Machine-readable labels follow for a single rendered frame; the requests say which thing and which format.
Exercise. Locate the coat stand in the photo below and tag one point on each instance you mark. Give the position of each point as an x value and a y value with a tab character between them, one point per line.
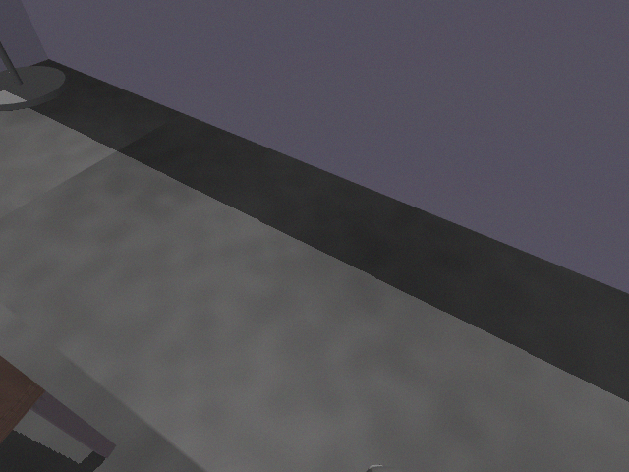
29	86

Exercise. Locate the chair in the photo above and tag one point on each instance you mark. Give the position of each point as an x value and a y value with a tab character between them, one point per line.
19	394

